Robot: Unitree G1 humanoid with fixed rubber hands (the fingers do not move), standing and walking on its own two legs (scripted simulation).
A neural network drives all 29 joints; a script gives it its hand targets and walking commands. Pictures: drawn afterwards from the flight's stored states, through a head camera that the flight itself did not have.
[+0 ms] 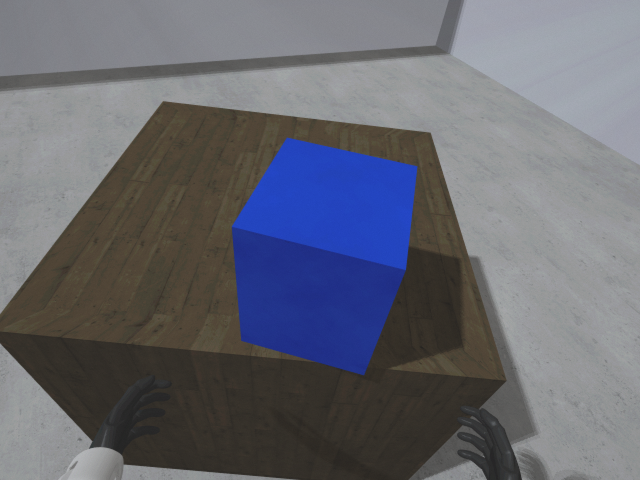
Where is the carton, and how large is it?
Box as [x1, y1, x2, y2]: [232, 138, 416, 374]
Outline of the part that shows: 286,138 232,225 241,340 363,374 405,270 416,166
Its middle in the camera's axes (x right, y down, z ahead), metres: +0.01 +0.03 +0.59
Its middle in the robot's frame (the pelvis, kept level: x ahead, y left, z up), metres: +0.43 +0.00 +0.04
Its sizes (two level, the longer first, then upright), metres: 0.210 0.200 0.250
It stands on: a pedestal, 0.69 m high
